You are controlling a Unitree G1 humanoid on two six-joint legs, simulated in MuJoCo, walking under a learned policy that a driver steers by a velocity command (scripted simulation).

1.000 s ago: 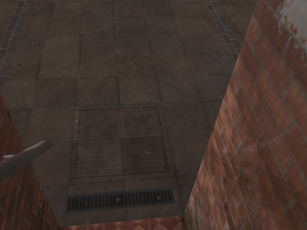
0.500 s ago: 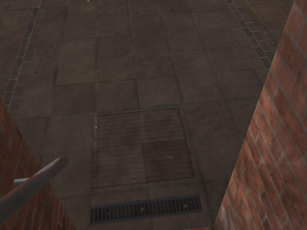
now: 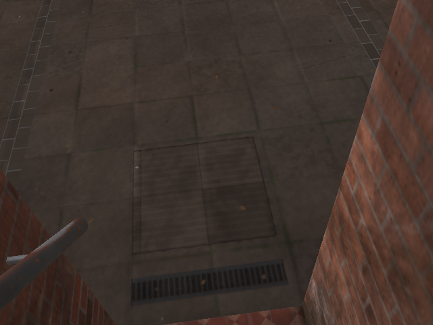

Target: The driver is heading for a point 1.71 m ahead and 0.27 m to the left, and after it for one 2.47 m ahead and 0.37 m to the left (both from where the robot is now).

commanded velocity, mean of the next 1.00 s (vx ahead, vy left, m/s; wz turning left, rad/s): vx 0.06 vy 0.00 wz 0.00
